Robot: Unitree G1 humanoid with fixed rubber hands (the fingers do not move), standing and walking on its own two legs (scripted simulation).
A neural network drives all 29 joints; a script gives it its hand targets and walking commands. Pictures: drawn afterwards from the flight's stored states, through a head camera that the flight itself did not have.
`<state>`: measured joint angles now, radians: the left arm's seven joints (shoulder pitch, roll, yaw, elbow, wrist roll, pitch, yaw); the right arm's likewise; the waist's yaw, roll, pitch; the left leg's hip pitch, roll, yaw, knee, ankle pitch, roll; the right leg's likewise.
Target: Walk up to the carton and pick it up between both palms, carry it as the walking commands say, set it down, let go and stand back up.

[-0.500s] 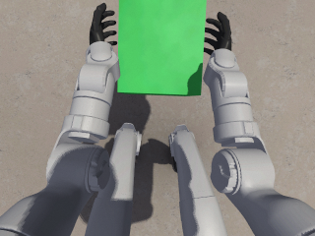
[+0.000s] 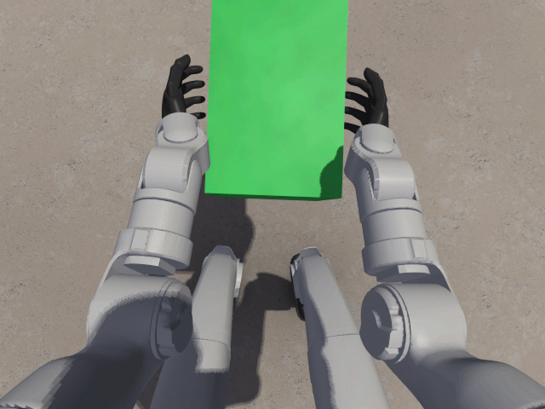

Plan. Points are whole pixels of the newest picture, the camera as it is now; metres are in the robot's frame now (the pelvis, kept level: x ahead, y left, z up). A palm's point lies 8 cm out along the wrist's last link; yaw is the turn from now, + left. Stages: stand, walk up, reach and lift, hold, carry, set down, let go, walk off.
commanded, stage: reach and lift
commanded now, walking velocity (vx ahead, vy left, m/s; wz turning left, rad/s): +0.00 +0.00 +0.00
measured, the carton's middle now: (273, 104) +0.51 -0.01 -0.12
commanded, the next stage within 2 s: none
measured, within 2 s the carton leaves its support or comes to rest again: neither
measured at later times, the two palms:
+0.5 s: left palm (148, 79) +0.44 +0.12 +0.08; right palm (419, 93) +0.43 -0.14 +0.08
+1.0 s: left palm (134, 59) +0.43 +0.11 +0.13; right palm (449, 85) +0.42 -0.14 +0.12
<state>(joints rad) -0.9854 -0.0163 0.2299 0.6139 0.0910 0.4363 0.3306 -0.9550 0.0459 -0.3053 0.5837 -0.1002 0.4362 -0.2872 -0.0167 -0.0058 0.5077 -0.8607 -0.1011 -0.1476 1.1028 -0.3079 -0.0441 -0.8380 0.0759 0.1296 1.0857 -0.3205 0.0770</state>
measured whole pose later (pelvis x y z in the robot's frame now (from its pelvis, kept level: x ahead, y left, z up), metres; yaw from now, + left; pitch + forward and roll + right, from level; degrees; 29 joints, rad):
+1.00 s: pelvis +0.13 +0.00 +0.10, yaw -1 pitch -2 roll +0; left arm -0.40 -0.19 0.21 0.57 0.23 0.63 0.28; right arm -0.37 0.18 -0.25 0.54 -0.27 0.64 -0.18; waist -0.02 -0.01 -0.08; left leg -0.19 -0.06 -0.13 0.46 -0.23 0.00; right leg -0.18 0.01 0.15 0.45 -0.24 0.04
